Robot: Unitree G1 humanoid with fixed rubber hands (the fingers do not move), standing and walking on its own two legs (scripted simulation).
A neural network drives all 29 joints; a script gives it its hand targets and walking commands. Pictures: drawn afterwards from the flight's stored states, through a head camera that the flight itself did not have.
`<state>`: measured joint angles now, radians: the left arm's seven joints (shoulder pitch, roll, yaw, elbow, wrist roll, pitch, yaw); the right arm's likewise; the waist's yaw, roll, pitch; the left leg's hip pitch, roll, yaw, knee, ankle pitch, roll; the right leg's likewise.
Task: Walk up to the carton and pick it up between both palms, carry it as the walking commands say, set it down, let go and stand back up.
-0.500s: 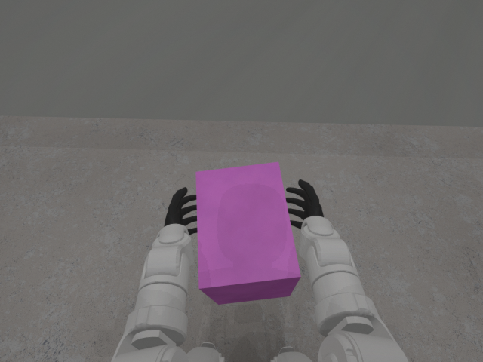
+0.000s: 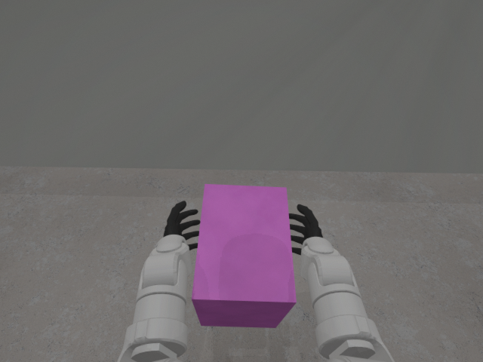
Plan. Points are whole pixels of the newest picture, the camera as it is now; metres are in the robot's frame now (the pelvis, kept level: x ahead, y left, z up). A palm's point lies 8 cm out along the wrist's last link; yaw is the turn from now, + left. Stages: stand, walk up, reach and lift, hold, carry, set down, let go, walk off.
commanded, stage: reach and lift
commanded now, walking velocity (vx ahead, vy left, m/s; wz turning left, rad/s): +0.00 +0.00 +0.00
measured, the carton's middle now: (241, 259) +0.33 +0.04 -0.01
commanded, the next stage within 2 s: hold in 1.56 s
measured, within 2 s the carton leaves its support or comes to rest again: neither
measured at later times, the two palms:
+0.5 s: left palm (181, 239) +0.31 +0.14 +0.08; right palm (320, 252) +0.31 -0.10 +0.05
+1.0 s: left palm (185, 241) +0.30 +0.13 +0.07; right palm (326, 251) +0.31 -0.11 +0.06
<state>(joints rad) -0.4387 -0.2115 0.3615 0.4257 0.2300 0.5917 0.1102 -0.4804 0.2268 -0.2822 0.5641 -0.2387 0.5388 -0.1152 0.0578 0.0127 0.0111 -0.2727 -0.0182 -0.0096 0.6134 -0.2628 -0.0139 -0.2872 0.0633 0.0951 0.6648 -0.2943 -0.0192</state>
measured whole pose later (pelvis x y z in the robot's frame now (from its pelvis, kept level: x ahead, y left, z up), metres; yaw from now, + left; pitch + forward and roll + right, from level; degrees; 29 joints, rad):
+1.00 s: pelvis -0.01 +0.00 +0.00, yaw +0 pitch -8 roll +1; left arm -0.49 -0.23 0.36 0.50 0.25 0.66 0.12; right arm -0.48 0.23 -0.33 0.52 -0.27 0.68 -0.13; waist 0.03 0.02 0.01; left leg -0.19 -0.02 -0.01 0.58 -0.25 -0.01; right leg -0.21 0.06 0.10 0.64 -0.28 -0.02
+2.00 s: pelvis -0.02 +0.00 +0.00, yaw +2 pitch -9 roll +0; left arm -0.50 -0.23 0.34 0.44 0.25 0.70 0.09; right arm -0.45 0.21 -0.27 0.45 -0.28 0.73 -0.12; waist 0.03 0.02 0.01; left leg -0.26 -0.02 -0.02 0.73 -0.30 -0.01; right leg -0.22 0.05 0.07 0.63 -0.26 -0.02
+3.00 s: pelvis -0.12 +0.09 -0.02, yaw +1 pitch +1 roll +2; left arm -0.42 -0.21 0.13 -0.18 0.09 1.17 0.23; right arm -0.38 0.19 -0.09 -0.17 -0.07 1.23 -0.26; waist 0.02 0.03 -0.01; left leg -0.50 -0.03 0.13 0.67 -0.19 0.07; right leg -0.39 -0.05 -0.05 0.78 -0.43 0.03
